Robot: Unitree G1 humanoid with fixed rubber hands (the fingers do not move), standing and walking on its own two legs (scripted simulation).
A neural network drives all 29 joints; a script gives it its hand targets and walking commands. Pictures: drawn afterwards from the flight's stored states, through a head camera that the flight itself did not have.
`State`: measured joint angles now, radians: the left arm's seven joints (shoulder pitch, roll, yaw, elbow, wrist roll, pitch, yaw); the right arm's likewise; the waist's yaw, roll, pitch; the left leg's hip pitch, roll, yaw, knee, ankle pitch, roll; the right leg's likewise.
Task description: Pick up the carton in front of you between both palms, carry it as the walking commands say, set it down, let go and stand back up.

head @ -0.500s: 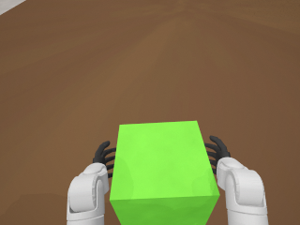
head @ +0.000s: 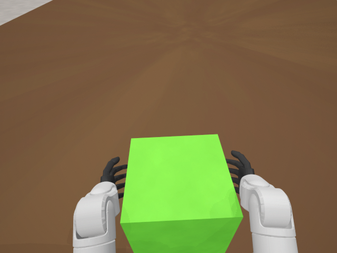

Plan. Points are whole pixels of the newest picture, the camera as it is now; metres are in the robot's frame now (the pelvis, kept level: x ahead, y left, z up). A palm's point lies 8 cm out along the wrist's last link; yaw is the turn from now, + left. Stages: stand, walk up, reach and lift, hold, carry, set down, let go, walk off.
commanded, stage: carry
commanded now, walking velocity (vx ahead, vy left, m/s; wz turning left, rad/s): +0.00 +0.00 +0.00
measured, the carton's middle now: (177, 200) +0.27 +0.00 +0.00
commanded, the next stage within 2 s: hold in 1.64 s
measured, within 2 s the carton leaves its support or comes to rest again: neither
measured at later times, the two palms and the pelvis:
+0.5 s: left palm (120, 206) +0.25 +0.14 +0.02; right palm (249, 203) +0.25 -0.16 +0.03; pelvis -0.02 -0.01 -0.01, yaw -1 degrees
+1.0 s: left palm (121, 219) +0.22 +0.13 +0.03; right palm (258, 216) +0.22 -0.17 +0.03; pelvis -0.06 -0.02 +0.00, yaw -1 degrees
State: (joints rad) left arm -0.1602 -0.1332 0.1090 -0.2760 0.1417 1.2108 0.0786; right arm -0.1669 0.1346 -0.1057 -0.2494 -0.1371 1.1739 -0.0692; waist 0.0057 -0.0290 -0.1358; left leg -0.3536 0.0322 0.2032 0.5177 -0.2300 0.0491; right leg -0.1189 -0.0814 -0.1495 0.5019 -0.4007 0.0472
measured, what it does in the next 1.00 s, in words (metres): shifts its weight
